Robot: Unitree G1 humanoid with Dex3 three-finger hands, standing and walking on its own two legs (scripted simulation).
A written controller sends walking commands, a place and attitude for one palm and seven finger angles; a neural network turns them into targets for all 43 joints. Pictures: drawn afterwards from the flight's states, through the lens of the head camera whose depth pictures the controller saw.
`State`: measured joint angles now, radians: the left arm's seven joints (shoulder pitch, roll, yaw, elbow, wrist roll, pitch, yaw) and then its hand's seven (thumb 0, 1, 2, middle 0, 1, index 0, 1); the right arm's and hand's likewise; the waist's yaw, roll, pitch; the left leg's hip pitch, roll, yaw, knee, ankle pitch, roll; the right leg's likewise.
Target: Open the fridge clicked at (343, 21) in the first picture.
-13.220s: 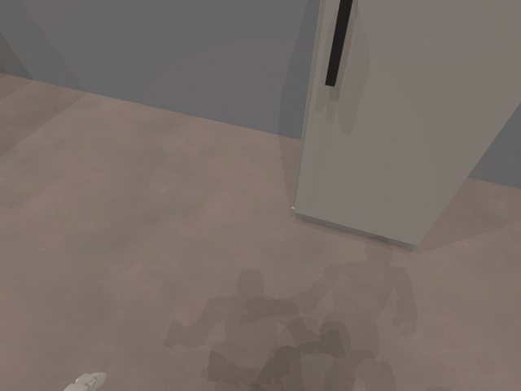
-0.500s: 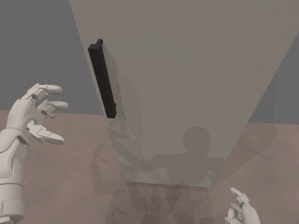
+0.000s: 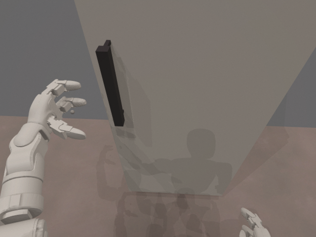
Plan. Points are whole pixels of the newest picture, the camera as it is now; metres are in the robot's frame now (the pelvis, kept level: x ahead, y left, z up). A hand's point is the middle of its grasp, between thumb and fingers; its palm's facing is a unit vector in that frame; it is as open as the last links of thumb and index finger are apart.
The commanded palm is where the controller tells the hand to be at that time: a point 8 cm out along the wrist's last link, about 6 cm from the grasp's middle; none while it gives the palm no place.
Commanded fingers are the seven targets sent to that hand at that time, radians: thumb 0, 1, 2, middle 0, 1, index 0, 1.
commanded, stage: move the hooked fingers beside the handle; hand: left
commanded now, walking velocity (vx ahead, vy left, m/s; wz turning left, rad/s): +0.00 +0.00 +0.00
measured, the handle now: (114, 87) +0.47 +0.16 +0.14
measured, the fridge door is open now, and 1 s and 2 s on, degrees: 0 0 0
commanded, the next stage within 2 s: feel for the door with the fingertips in 1.46 s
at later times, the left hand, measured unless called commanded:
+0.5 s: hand (84, 98) +0.41 +0.22 +0.15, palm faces +0.05 -1.00 -0.01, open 14.0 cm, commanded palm +0.39 +0.27 +0.15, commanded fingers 0.00 -0.50 0.30 -0.30 -1.20 -0.30 -1.20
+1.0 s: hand (88, 96) +0.42 +0.22 +0.15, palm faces +0.04 -1.00 -0.01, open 14.0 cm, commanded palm +0.40 +0.27 +0.15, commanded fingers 0.00 -0.50 0.30 -0.30 -1.20 -0.30 -1.20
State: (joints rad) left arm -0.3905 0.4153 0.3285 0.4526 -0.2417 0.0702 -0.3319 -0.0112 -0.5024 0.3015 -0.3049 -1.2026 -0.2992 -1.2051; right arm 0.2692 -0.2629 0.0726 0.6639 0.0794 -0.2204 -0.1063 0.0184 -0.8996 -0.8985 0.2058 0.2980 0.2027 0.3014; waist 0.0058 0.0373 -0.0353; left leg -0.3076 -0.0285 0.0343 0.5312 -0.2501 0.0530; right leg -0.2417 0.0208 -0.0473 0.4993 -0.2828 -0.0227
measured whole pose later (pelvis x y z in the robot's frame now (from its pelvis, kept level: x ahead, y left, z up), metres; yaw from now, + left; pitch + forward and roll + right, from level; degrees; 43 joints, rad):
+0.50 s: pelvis +0.01 -0.01 +0.00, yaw +0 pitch +4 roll -1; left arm -0.56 0.44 0.34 0.67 -0.20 0.02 -0.29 -0.01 -0.50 0.30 -0.31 -1.20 -0.30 -1.20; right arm 0.30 -0.27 0.06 0.68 0.07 -0.15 -0.09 0.02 -0.90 -0.90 0.21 0.30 0.20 0.30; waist -0.03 0.02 -0.05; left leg -0.34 -0.02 0.04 0.54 -0.26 0.04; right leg -0.28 0.03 -0.04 0.50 -0.29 -0.03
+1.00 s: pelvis +0.01 -0.02 +0.00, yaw -1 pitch +5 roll -1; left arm -0.61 0.48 0.38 0.80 -0.20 -0.07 -0.33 -0.01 -0.50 0.30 -0.30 -1.20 -0.30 -1.20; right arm 0.37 -0.29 0.05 0.67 0.07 -0.11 -0.08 0.02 -0.90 -0.90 0.21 0.30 0.20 0.30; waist -0.05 0.03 -0.06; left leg -0.39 0.00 0.04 0.58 -0.28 0.03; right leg -0.32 0.05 -0.04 0.54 -0.30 -0.05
